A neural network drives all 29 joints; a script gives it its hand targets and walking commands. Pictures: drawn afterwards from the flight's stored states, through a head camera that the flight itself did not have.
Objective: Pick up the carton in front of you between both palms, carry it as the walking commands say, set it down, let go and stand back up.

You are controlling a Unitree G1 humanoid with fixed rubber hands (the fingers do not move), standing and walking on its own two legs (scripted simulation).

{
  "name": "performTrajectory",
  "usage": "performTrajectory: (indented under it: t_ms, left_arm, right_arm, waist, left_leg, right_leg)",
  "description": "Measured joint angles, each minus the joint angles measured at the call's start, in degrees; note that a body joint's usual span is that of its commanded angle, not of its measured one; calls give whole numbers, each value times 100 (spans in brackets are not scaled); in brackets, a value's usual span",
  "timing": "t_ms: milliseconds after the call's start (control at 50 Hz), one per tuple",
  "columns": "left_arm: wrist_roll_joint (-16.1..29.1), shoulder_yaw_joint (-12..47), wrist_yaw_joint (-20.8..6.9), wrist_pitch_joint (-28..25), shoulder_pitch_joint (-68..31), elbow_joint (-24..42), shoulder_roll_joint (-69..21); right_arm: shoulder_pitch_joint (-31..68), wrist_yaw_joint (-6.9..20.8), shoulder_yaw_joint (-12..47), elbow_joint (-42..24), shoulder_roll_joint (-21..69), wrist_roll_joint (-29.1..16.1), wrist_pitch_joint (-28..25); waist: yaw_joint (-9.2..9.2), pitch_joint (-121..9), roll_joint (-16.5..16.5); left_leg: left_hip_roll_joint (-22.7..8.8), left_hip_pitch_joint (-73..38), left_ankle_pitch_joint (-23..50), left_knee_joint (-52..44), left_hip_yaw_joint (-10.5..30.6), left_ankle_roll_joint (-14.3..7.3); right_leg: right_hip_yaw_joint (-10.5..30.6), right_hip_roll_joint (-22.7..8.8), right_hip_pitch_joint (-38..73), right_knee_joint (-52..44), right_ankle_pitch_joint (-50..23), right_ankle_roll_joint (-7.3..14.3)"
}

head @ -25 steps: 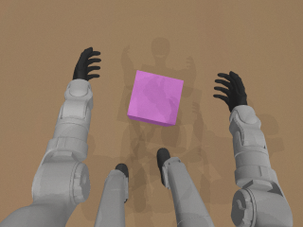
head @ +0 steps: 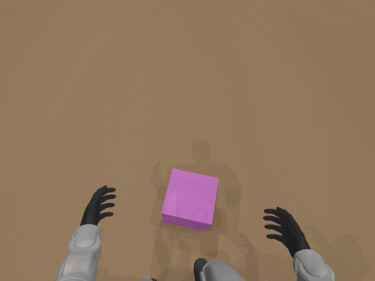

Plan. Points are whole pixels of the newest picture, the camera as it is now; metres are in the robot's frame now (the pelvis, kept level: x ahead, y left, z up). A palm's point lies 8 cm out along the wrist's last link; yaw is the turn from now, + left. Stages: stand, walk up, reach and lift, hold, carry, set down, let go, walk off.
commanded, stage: let go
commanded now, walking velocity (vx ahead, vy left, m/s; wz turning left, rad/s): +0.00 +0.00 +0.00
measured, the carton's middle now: (189, 201) +0.40 -0.07 -0.64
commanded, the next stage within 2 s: stand in 0.70 s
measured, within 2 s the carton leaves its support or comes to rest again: neither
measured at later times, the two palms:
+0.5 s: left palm (45, 271) +0.17 +0.26 -0.06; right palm (286, 238) +0.18 -0.21 -0.05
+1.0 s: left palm out of the picture +0.13 +0.25 -0.10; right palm (317, 278) +0.10 -0.28 -0.10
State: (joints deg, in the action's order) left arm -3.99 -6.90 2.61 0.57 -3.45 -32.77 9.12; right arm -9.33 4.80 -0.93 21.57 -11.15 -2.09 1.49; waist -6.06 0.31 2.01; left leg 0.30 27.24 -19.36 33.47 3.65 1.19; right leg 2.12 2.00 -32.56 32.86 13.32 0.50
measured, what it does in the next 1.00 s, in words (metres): stands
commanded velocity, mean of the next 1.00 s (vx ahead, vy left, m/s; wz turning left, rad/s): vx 0.00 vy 0.00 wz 0.00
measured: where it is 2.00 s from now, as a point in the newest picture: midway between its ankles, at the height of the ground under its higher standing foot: outside the picture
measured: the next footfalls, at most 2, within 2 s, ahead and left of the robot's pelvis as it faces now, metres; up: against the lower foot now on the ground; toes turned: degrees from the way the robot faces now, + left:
none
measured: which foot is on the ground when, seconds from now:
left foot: down 0.00-1.00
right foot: down 0.00-1.00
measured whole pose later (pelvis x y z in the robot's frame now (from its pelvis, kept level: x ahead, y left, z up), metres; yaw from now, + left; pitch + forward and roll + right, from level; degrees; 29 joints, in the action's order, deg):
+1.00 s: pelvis +0.04 +0.00 +0.00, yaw -5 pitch +4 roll -1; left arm -1.4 -2.2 -0.3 -3.2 20.6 -41.6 13.9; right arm -20.0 -2.5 -1.3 37.0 -17.8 2.0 -2.3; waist -0.5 -4.2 -3.6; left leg -3.3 12.8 -25.6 34.1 -1.7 1.8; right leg 5.4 5.1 -21.0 35.8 18.8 1.3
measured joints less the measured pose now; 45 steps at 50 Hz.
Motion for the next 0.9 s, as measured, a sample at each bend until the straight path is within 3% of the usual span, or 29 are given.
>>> performTrajectory:
  t_ms: [320, 700, 800, 900]
  left_arm:
    - [389, 467, -507, 301, 1642, 717, 273]
    - [429, 560, -443, 479, 1580, 551, 256]
    - [231, 523, -252, -11, 1996, -181, 395]
    - [248, 411, -320, -289, 2334, -713, 501]
  right_arm:
    - [-360, -81, -151, 300, -94, 223, 267]
    - [-360, -384, -93, 11, -223, 283, 1098]
    - [-552, -604, -50, 681, -437, 512, 112]
    - [-899, -674, -89, 1268, -631, 485, -301]
  waist:
    - [600, 231, -345]
    - [603, 358, -320]
    - [585, -160, -498]
    - [584, -359, -610]
  left_leg:
    - [100, -2010, 98, -854, -59, -238]
    - [-1, -2331, 6, -653, -100, -110]
    - [-168, -1754, -373, -313, -319, -27]
    - [-303, -1505, -388, -106, -424, 13]
  right_leg:
    - [69, -143, 2074, -960, -115, -194]
    - [89, -26, 2283, -571, 40, -67]
    - [149, 74, 1676, -326, 124, -78]
    - [233, 230, 1348, -58, 289, 24]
